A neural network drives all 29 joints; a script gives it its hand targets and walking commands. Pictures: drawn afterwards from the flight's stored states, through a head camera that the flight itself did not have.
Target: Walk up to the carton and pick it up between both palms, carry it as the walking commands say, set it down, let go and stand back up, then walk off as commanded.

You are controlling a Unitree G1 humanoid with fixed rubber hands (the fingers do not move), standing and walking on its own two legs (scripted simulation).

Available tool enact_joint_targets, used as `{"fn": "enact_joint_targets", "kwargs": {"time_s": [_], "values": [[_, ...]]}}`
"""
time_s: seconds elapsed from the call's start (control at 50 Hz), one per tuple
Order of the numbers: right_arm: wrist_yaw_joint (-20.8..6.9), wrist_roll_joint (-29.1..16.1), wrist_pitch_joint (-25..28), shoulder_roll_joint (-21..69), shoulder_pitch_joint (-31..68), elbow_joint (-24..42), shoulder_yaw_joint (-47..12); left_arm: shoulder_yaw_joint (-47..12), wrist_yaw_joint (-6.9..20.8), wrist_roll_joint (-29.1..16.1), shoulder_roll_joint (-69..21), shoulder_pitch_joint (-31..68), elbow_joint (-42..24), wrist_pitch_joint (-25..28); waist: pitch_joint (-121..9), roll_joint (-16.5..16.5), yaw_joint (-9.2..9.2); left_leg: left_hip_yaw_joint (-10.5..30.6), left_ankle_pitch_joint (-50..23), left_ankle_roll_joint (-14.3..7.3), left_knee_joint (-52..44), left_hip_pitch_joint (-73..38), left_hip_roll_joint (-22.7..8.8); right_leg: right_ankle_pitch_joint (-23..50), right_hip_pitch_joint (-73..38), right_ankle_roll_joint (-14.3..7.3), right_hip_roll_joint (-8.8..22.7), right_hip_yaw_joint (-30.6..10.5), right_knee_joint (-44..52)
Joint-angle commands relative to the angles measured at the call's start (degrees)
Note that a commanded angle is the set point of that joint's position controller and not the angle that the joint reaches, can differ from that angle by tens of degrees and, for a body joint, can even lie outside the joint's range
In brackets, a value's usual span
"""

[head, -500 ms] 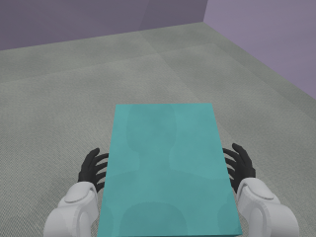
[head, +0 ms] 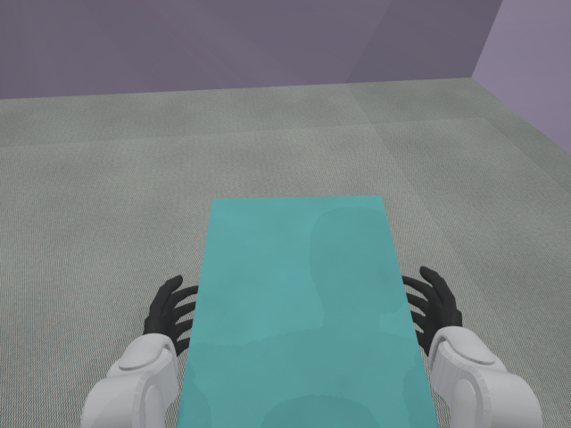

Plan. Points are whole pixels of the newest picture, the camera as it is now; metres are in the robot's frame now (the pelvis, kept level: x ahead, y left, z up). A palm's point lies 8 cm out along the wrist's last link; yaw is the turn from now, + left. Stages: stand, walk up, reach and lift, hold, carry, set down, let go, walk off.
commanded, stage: carry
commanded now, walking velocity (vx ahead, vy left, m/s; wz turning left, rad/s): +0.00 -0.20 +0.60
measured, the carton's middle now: (299, 327) +0.28 -0.01 +0.02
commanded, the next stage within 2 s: none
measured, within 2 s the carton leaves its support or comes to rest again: neither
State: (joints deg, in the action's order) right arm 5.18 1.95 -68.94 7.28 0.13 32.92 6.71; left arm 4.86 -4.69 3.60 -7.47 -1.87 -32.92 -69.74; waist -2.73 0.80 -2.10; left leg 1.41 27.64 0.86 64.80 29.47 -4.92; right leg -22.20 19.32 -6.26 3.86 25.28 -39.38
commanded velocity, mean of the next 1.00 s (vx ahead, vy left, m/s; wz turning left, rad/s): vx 0.00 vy -0.20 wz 0.60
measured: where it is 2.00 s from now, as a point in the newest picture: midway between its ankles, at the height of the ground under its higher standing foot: outside the picture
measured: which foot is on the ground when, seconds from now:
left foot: up 0.00-0.06, down 0.08-0.42, up 0.44-0.94, down 0.96-1.00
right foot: down 0.00-0.10, up 0.12-0.40, down 0.42-0.96, up 0.98-1.00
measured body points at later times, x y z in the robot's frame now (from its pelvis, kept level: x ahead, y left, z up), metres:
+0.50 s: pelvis -0.06 -0.09 +0.01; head -0.06 -0.10 +0.46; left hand +0.14 +0.12 +0.10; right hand +0.21 -0.20 +0.09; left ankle -0.06 +0.11 -0.68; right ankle -0.05 -0.12 -0.71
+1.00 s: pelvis -0.12 -0.21 -0.01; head -0.09 -0.18 +0.44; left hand +0.03 +0.06 +0.05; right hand +0.19 -0.23 +0.08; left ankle -0.19 -0.06 -0.71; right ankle -0.06 -0.18 -0.65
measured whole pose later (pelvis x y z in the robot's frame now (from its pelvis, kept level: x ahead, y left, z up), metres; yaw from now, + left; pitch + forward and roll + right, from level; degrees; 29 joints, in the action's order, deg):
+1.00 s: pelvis -0.12 -0.21 -0.01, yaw +30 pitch +3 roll +1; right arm 6.0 2.6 -70.2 7.4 4.2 32.3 6.7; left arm 6.8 -3.8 3.6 -7.2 1.3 -32.0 -69.8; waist 0.9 -3.3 -1.2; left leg -5.0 21.3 -1.3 43.9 25.4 -7.2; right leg -21.6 37.7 11.5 8.8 24.8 -67.1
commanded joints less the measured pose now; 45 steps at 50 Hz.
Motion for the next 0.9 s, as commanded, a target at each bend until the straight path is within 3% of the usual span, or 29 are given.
{"fn": "enact_joint_targets", "kwargs": {"time_s": [0.0,0.02,0.04,0.06,0.08,0.1,0.16,0.2,0.26,0.28,0.32,0.34,0.36,0.38,0.4,0.44,0.48,0.5,0.54,0.6,0.64,0.66,0.72,0.74,0.76,0.8,0.84,0.86,0.88], "values": [[-6.56,-18.78,0.27,42.25,25.65,8.99,-39.03,-41.75,3.82,-18.25,-44.96,27.37,-7.33,1.8,-15.72,0.35,-0.78,-2.44,-19.38,-4.06,-35.65,-9.54,-1.21,19.61,-9.03,4.66,15.05,-6.32,-9.41],[-6.59,-17.02,-0.44,41.87,19.02,1.97,-37.02,-40.41,3.49,-17.35,-42.11,28.2,-7.19,1.71,-13.5,13.23,-1.29,21.35,-43.62,-8.87,-41.53,-15.92,-8.57,5.26,4.04,11.04,8.25,-9.23,-21.61],[-6.36,-16.15,0.31,39.58,18.48,3.91,-35.82,-41.99,3.77,-17.92,-41.79,28.46,-9.18,1.45,-9.85,20.09,0.03,39.15,-63.43,-13.33,-41.16,-20.34,-15.16,-19.98,16.9,13.73,-0.4,-14.89,-28.79],[-6.35,-17.37,0.8,40.02,21.74,6.83,-36.65,-43.01,3.58,-17.8,-42.92,29.03,-9.73,1.67,-11.52,14.91,1.14,43.08,-56.62,-13.29,-40.86,-18.6,-17.37,-22.2,17.88,12.85,0.26,-22.96,-33.28],[-6.26,-16.94,0.39,41.34,19.9,3.7,-37.41,-42.77,3.39,-17.86,-43.68,28.59,-7.82,1.74,-6.74,6.84,0.45,39.39,-50.63,-12.65,-42.21,-16.23,-14.41,-21.69,18.57,12.01,-0.32,-24.9,-33.99],[-6.78,-18.02,1.45,42.49,23.36,6.99,-37.27,-44.03,3.81,-19.1,-46.01,30.7,-9.68,2.29,-8.58,12.11,0.16,37.79,-46.48,-12.37,-42.32,-18.04,-12.88,-18.89,19.97,12.06,-0.34,-24.54,-31.21],[-7.17,-17.48,1.22,42.85,19.33,4.23,-37.41,-42.89,4.09,-18.45,-45.95,26.67,-7.58,2.82,-14.03,8.19,-0.08,29.48,-53.33,-10.9,-38.84,-18.38,-10.77,-12.71,16.29,12.22,0.13,-22.77,-28.04],[-7.34,-17.62,1.61,42.89,19.25,5.73,-38.49,-42.95,3.74,-17.35,-46.11,25.0,-8.24,2.82,-13.49,14.51,0.35,24.48,-54.07,-8.72,-37.85,-17.93,-8.35,-12.25,14.67,11.64,0.2,-23.04,-24.44],[-7.58,-17.31,1.3,43.42,17.73,4.96,-39.09,-43.21,3.74,-17.28,-45.6,24.37,-8.33,2.3,-14.9,11.72,-0.16,28.2,-52.53,-8.89,-39.83,-20.71,-8.6,-10.04,10.55,10.56,-3.11,-23.35,-15.87],[-7.05,-16.4,1.87,43.25,18.69,6.24,-38.24,-44.55,4.13,-18.86,-45.28,28.87,-11.24,2.56,-14.88,16.44,-0.14,26.8,-49.53,-8.03,-40.51,-18.63,-7.57,-10.67,7.06,10.91,-2.99,-22.04,-10.43],[-6.31,-16.99,1.67,41.83,18.53,10.11,-41.41,-42.05,4.07,-17.49,-43.44,20.77,-9.51,2.63,-17.35,12.38,1.44,24.51,-44.01,-4.79,-37.8,-9.96,-7.27,-3.05,-10.81,8.32,-2.41,-25.02,12.61],[-6.12,-18.27,1.63,44.09,20.6,10.24,-43.82,-40.99,4.36,-17.52,-44.06,21.0,-9.96,2.76,-19.94,3.65,2.67,17.88,-27.52,-2.63,-29.62,-0.6,-1.7,4.11,-24.03,6.75,1.07,-24.79,23.19],[-6.01,-18.41,1.32,42.48,20.54,10.39,-44.09,-40.82,4.75,-17.58,-43.34,21.98,-10.05,2.62,-18.5,-7.46,2.04,3.32,0.38,-0.07,-17.43,8.6,6.6,15.4,-30.94,4.69,10.64,-25.96,23.21],[-5.58,-19.2,1.61,41.87,24.31,13.55,-46.18,-39.88,5.46,-17.82,-44.32,18.56,-6.44,2.16,-19.01,-14.12,1.25,-0.37,6.07,0.09,-0.7,12.98,6.93,37.45,-28.27,6.01,20.7,-26.8,17.65],[-5.62,-18.73,1.17,41.07,26.22,12.21,-45.96,-39.04,5.51,-17.0,-41.75,19.57,-6.37,1.96,-14.62,-13.52,1.41,0.23,7.16,0.4,4.15,14.04,2.68,43.36,-22.77,5.81,21.99,-22.04,15.8],[-5.95,-18.54,1.16,41.86,31.12,12.17,-44.31,-38.4,5.77,-17.45,-43.09,25.27,-7.73,1.88,-8.9,-3.24,1.22,-2.88,1.23,-0.25,10.75,14.03,1.34,18.8,-13.49,3.92,19.9,-18.59,21.39],[-5.35,-16.9,-0.19,40.26,30.38,8.44,-43.42,-36.84,5.59,-17.02,-39.19,27.55,-6.87,1.65,-2.67,-10.72,0.98,-5.45,-2.63,0.13,16.24,14.96,-0.66,1.51,-9.07,5.63,19.33,-15.95,24.59],[-5.09,-16.84,-0.58,40.46,29.9,8.28,-42.97,-37.74,5.85,-18.01,-39.59,28.64,-6.79,1.12,-1.1,-5.84,0.89,-4.39,-3.48,-0.58,15.89,17.15,-0.59,0.29,-10.13,5.09,17.95,-15.07,24.16],[-4.53,-16.37,-2.1,38.08,29.55,5.29,-42.42,-34.78,5.25,-15.85,-36.19,24.59,-1.98,-0.28,0.22,-6.63,0.87,-4.28,-4.95,-0.11,15.7,15.74,-0.44,-8.56,-4.93,8.04,18.08,-15.06,26.85],[-4.28,-15.5,-3.17,35.31,29.11,3.57,-41.18,-34.23,4.7,-14.7,-33.58,24.41,0.47,-1.11,-0.39,-6.75,1.06,-5.68,-3.08,0.3,12.41,14.49,-0.51,-12.54,-4.9,7.41,19.87,-15.08,26.63],[-4.31,-15.95,-3.87,36.38,29.69,2.54,-40.7,-34.04,4.22,-14.6,-35.08,23.73,1.61,-1.4,-1.48,-5.34,1.72,-6.63,-3.28,-0.15,9.65,13.4,-1.12,-12.81,-4.43,11.21,20.17,-15.84,26.71],[-4.86,-16.66,-3.55,39.49,27.47,2.69,-41.63,-36.72,4.26,-16.17,-36.11,28.88,-4.29,-0.49,-2.65,-5.53,1.69,-5.42,-2.93,-0.36,7.71,16.08,-2.47,-6.25,-9.03,8.43,20.96,-16.29,24.33],[-5.1,-16.65,-2.89,40.92,28.99,4.23,-40.43,-38.09,4.48,-17.04,-39.52,30.24,-4.53,-0.37,-6.99,-7.16,0.99,-7.63,-0.45,-0.34,3.37,10.21,-2.45,-12.31,-6.93,7.64,21.2,-13.51,25.95],[-5.37,-17.08,-2.83,40.74,31.91,4.59,-40.94,-37.96,4.24,-16.55,-39.46,31.91,-4.09,0.06,-4.82,-8.35,1.93,-8.16,-0.21,-0.55,2.6,11.42,-3.0,-6.67,-6.29,7.42,22.32,-14.05,24.42],[-5.13,-16.29,-2.86,39.93,29.29,4.31,-40.79,-38.13,4.38,-16.14,-38.72,29.12,-4.34,-0.11,-6.74,-7.94,1.49,-10.21,1.66,-0.31,0.32,6.97,-3.23,-7.75,-5.99,10.07,21.04,-10.23,24.6],[-5.28,-17.87,-2.82,42.04,29.82,5.3,-42.37,-38.03,4.28,-15.92,-40.77,28.07,-2.71,0.03,-7.77,-12.37,1.58,-14.97,2.66,-0.59,-8.87,1.38,-2.18,6.43,-6.58,17.42,19.83,-4.39,25.64],[-5.02,-18.6,-1.87,42.42,29.56,6.72,-42.79,-39.21,4.73,-16.26,-42.32,27.24,-0.85,-0.02,-11.99,-17.8,-0.1,-21.76,8.21,-4.2,-25.82,-15.78,-1.19,53.63,0.53,34.29,18.28,1.6,15.62],[-5.09,-17.65,-2.27,42.36,22.98,1.86,-39.39,-39.75,4.17,-16.71,-42.08,28.68,-3.1,0.04,-17.62,-11.81,-2.47,-19.06,2.88,-8.23,-32.28,-22.84,-0.98,66.22,0.03,32.31,15.68,1.54,-4.29],[-5.18,-18.58,-1.38,45.19,23.39,-0.93,-39.1,-39.65,3.69,-16.14,-40.26,30.95,-4.44,0.62,-18.24,10.1,-4.69,4.66,-10.53,-14.7,-46.06,-18.02,-11.15,49.44,7.24,33.76,10.98,-5.5,-45.69]]}}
